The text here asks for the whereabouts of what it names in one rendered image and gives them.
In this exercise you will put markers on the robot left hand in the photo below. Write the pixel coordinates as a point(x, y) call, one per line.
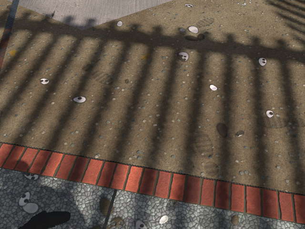
point(44, 220)

